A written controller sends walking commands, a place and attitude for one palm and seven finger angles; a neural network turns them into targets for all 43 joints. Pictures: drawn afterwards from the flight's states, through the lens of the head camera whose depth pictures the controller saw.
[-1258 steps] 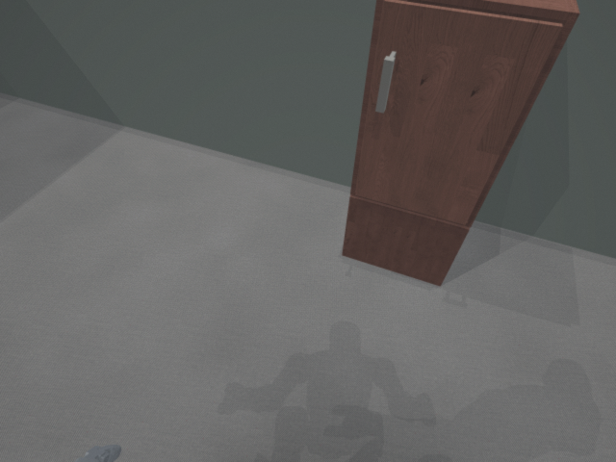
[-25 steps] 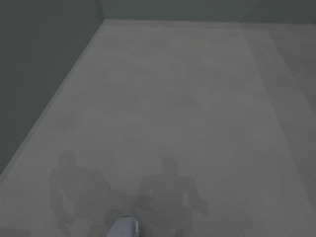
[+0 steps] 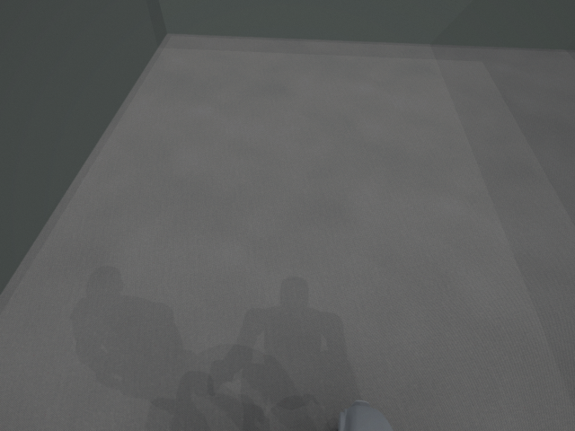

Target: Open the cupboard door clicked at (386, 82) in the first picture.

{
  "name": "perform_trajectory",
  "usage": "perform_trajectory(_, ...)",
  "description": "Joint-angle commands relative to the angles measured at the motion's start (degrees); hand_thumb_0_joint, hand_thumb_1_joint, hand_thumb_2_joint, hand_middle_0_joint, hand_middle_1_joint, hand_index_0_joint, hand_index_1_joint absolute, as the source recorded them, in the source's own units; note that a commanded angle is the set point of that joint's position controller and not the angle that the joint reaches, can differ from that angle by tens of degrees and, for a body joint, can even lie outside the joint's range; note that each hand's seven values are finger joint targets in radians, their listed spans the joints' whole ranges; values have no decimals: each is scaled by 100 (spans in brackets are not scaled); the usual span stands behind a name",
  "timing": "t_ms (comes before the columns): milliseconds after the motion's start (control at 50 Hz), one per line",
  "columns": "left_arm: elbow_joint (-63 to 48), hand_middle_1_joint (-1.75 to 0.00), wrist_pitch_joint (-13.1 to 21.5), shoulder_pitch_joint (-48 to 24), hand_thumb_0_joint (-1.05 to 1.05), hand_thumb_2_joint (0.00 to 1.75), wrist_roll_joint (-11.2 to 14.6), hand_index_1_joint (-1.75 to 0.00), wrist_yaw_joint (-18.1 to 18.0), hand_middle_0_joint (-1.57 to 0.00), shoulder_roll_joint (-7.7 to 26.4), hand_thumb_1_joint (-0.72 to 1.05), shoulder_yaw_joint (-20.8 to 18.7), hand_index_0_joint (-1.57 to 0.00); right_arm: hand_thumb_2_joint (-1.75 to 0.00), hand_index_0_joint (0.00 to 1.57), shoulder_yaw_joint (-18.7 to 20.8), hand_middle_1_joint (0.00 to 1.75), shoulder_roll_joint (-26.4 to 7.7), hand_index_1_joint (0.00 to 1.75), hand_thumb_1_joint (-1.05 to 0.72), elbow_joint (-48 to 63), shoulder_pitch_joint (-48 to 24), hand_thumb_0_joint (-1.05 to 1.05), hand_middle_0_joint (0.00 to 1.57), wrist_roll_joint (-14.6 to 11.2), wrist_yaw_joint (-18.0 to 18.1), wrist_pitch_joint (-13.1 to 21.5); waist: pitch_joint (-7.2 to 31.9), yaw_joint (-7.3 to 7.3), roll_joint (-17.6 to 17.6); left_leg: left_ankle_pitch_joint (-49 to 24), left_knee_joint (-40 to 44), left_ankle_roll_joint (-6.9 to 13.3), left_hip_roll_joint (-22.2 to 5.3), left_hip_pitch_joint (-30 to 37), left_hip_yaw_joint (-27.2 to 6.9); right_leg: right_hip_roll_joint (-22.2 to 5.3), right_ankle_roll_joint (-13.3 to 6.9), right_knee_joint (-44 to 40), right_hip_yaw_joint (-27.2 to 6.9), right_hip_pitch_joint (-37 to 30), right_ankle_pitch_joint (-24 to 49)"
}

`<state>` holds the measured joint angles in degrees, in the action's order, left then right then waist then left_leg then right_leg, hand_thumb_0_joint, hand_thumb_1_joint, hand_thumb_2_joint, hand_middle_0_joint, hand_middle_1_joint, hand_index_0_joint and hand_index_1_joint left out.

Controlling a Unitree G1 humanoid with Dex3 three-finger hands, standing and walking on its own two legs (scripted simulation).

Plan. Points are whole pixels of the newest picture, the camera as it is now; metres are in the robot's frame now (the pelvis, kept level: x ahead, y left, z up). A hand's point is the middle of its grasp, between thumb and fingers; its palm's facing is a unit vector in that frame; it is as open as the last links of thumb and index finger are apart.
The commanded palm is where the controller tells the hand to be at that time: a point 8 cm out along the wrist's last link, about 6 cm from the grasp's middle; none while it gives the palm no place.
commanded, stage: turn to face it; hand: left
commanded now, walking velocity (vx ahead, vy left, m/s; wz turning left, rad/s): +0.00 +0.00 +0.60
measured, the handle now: out of the picture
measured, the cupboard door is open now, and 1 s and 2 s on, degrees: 49 49 49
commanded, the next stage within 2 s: none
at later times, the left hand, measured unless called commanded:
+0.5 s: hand (172, 422) +0.16 +0.20 -0.20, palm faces +0.33 -0.93 -0.18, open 7.2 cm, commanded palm none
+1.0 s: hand out of the picture +0.13 +0.15 -0.15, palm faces +0.56 -0.77 -0.29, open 7.4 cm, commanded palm none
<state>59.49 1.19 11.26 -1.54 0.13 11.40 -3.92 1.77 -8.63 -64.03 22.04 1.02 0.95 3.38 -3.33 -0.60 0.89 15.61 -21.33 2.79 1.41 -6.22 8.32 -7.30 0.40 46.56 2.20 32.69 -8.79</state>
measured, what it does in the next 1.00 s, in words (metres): walks ahead, turning left: right foot, then left foot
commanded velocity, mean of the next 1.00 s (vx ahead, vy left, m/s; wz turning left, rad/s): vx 0.00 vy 0.00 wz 0.60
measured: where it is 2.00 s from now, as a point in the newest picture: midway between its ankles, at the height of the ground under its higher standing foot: outside the picture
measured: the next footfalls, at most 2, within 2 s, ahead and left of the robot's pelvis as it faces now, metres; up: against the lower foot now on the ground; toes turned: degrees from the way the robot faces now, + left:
right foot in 0.10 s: +0.18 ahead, -0.15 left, +0.00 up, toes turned -4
left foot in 0.44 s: +0.18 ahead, +0.11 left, +0.00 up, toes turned +25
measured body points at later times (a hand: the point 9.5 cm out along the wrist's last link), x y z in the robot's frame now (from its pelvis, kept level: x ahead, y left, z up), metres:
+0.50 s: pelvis +0.13 -0.01 -0.03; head +0.16 +0.03 +0.42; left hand +0.14 +0.25 -0.19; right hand +0.32 -0.24 -0.14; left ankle +0.14 +0.09 -0.74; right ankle +0.13 -0.15 -0.71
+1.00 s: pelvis +0.19 -0.05 +0.00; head +0.26 -0.04 +0.44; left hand +0.10 +0.19 -0.13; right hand +0.40 -0.21 -0.17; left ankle +0.09 +0.05 -0.65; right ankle +0.23 -0.14 -0.74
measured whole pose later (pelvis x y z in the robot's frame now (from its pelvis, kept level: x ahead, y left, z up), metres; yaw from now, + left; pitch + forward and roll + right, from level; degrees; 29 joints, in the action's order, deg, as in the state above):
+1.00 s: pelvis +0.19 -0.05 +0.00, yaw +35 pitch +1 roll +2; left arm 51.0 0.1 12.6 -1.1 -1.6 9.9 -2.0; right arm 4.9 -14.2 -53.9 7.2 0.7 -1.8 -4.6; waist -6.3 -0.8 -1.8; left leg 24.4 -65.7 -3.4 0.5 -30.1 0.6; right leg -5.4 -0.9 31.1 8.6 13.8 -18.5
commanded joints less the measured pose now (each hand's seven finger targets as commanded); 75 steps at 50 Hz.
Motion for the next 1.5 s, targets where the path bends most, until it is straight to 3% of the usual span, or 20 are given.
perform_trajectory(0, -299, -30, 78, -43, 0, 90, 13, -30, 64, -20, -2, 90, 137, -20, -90, 20, 46, 30, -670, 30, -90, 145, 414, 0, 20, 22, 63, 29, -189, 38, -478, -2347, 457, 583, -1398, -869, -954, 376, -19, -960, 378, -1336, 147)
perform_trajectory(60, -153, -30, 190, 813, 0, 90, 31, -30, -20, -20, 545, 90, -5, -20, -90, 20, 70, 30, -660, 30, -90, 216, 300, 0, 20, -44, 36, -36, 473, 478, -80, -1920, -979, 109, -925, -1466, -859, 59, -123, -1661, 43, -3302, 1417)
perform_trajectory(100, 24, -30, 236, 1805, 0, 90, 49, -30, -116, -20, 1378, 90, -205, -20, -90, 20, 97, 30, -398, 30, -90, 423, 502, 0, 20, -107, 18, -81, 1625, 741, 1643, 2357, -4108, -367, -25, -2656, -269, -2392, -1279, -2116, -1822, -4824, 3864)
perform_trajectory(240, -652, -30, 88, -9, 0, 90, -2, -30, -220, -20, 641, 90, -65, -20, -90, 20, 127, 30, -120, 30, -90, 613, -221, 0, 20, -20, -154, -523, 433, -69, 859, 903, -4085, -549, -666, -2143, -437, -1442, -601, -2674, 531, -1802, 1817)
perform_trajectory(380, -871, -30, -42, -133, 0, 90, 4, -30, -142, -20, 899, 90, -234, -20, -90, 20, 252, 30, -591, 30, -90, 1107, -511, 0, 20, 31, -239, -479, 532, -229, 470, -119, -1426, -485, -363, -872, 50, -1349, -258, -1417, 1075, -1627, 791)
perform_trajectory(400, -964, -30, -98, -136, 0, 90, 37, -30, -112, -20, 816, 90, -209, -20, -90, 20, 348, 30, -992, 30, -90, 1104, -203, 0, 20, 51, -241, -454, 714, -430, -382, -833, -805, -323, -656, -255, -533, -1074, -6, -532, 1191, -1145, -64)
perform_trajectory(420, -1194, -30, -143, -176, 0, 90, 83, -30, -73, -20, 428, 90, -131, -20, -90, 20, 516, 30, -1732, 30, -90, 1218, 51, 0, 20, 105, -208, -411, 779, -568, -2326, -2562, -70, 503, -2333, 168, -2982, -150, 478, 1057, 1218, 216, -2963)
perform_trajectory(440, -1473, -30, -179, -567, 0, 90, 31, -30, -102, -20, 492, 90, -65, -20, -90, 20, 541, 30, -2057, 30, -90, 1219, 231, 0, 20, 105, -133, -419, 963, -710, -1819, -2464, 216, 1115, -2929, -11, -3707, 94, 389, 2000, 305, 400, -3269)
perform_trajectory(480, -1351, -30, -194, -655, 0, 90, -11, -30, -124, -20, 458, 90, -113, -20, -90, 20, 523, 30, -1908, 30, -90, 1388, -393, 0, 20, 69, -2, -388, 922, -404, -1603, -1848, 167, 848, -2385, -167, -3235, 64, 406, 2721, -264, 863, -2236)
perform_trajectory(560, -1030, -30, -233, -58, 0, 90, 16, -30, -46, -20, 581, 90, -126, -20, -90, 20, 384, 30, -1534, 30, -90, 1660, -1087, 0, 20, 40, 5, -283, 944, 10, -944, -2648, -33, 566, -1580, -247, -1857, 147, 501, 2117, -229, 244, -1319)
perform_trajectory(760, -1134, -30, -150, 456, 0, 90, 89, -30, -94, -20, 660, 90, -89, -20, -90, 20, 514, 30, -1627, 30, -90, 1766, -1541, 0, 20, 16, -84, -493, 841, 197, -929, -1711, -524, 406, -1171, -1193, -2272, 685, 341, -1536, 162, -2013, -699)
perform_trajectory(780, -1107, -30, -97, 671, 0, 90, 58, -30, -127, -20, 872, 90, -140, -20, -90, 20, 493, 30, -1455, 30, -90, 1807, -1572, 0, 20, -29, -109, -497, 872, 316, -305, -1050, -968, 136, -832, -1736, -2074, 343, 241, -2342, -130, -2704, -341)
perform_trajectory(820, -1210, -30, -60, 699, 0, 90, -29, -30, -188, -20, 1640, 90, -225, -20, -90, 20, 454, 30, -1089, 30, -90, 1967, -1560, 0, 20, -39, -180, -507, 734, 383, 1660, 2069, -3772, -480, 227, -2883, -957, -2218, -874, -3076, -2262, -2724, 744)
perform_trajectory(900, -1262, -30, 8, 107, 0, 90, 44, -30, -226, -20, 884, 90, -51, -20, -90, 20, 397, 30, -944, 30, -90, 1541, -1503, 0, 20, -11, -245, -643, 563, -15, 1060, 897, -5099, -644, -252, -2939, -1012, -1084, -640, -2384, -444, -2718, 2544)
perform_trajectory(1060, -992, -30, -12, 791, 0, 90, -6, -30, -230, -20, 1113, 90, -177, -20, -90, 20, 249, 30, -687, 30, -90, 1574, -2136, 0, 20, -50, -294, -624, 562, 359, 1065, 1058, -2787, -626, -217, -2321, -327, -1282, -628, -2069, 266, -3420, 3415)
perform_trajectory(1160, -967, -30, -44, 559, 0, 90, 19, -30, -168, -20, 1267, 90, -268, -20, -90, 20, 288, 30, -840, 30, -90, 1539, -1646, 0, 20, -28, -265, -541, 732, 59, 870, 232, -1047, -409, -78, -908, -52, -1355, -357, -1260, 712, -2758, 2861)
perform_trajectory(1180, -1014, -30, -60, 450, 0, 90, 62, -30, -141, -20, 1219, 90, -262, -20, -90, 20, 362, 30, -1109, 30, -90, 1434, -1186, 0, 20, 5, -260, -499, 975, -224, 437, -722, -412, -265, -331, 79, -312, -1250, -103, -418, 917, -2117, 2183)
perform_trajectory(1220, -1519, -30, -144, -164, 0, 90, 58, -30, -111, -20, 693, 90, -73, -20, -90, 20, 595, 30, -2120, 30, -90, 1319, -385, 0, 20, 23, -179, -505, 1088, -617, -1644, -4094, -118, 1096, -2651, 971, -3137, -34, 410, 1761, 481, 225, -3021)
perform_trajectory(1320, -1099, -30, -297, -87, 0, 90, 24, -30, -73, -20, 726, 90, -150, -20, -90, 20, 427, 30, -1590, 30, -90, 1576, -1368, 0, 20, 26, -6, -415, 611, -19, -848, -2556, 117, 648, -1560, -213, -2005, 19, 467, 2103, -252, 56, -1471)
perform_trajectory(1480, -1318, -30, -274, -362, 0, 90, 63, -30, -87, -20, 610, 90, -96, -20, -90, 20, 474, 30, -1600, 30, -90, 1521, -1164, 0, 20, 64, -51, -436, 601, -62, -944, -2254, 24, 677, -1371, -368, -2321, 408, 462, 435, -107, -574, -1522)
